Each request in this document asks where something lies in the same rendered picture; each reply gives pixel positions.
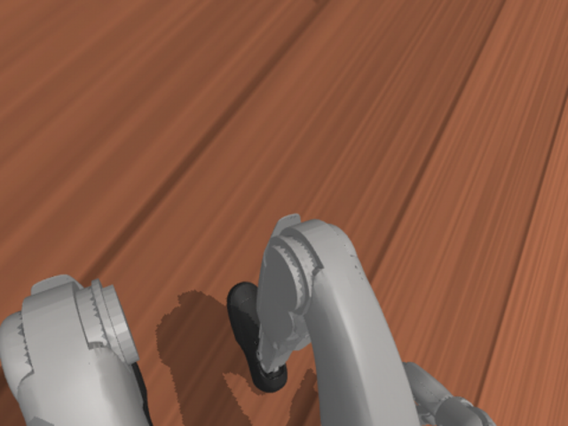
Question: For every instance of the right robot arm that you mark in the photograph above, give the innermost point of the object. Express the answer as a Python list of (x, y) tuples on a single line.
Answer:
[(458, 411)]

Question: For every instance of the right robot foot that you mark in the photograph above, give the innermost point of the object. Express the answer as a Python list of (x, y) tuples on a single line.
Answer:
[(241, 307)]

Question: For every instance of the left robot foot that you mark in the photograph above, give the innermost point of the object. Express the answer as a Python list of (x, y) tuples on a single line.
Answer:
[(143, 391)]

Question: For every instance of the right robot hand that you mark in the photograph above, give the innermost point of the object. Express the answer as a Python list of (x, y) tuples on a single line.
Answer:
[(427, 391)]

